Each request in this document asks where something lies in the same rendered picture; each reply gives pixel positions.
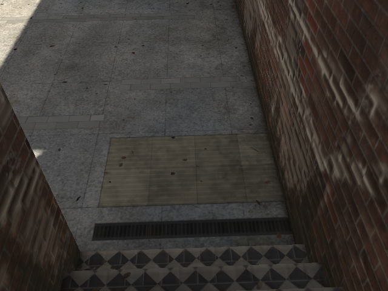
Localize stairs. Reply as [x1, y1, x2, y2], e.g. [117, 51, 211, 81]
[60, 244, 344, 291]

